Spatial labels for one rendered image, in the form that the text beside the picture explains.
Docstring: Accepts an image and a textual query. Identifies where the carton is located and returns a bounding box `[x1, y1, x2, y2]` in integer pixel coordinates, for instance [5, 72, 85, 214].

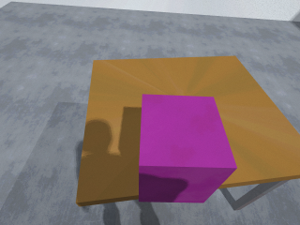
[139, 94, 237, 203]

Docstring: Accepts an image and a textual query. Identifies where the table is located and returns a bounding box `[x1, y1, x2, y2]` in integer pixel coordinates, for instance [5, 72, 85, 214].
[76, 55, 300, 211]

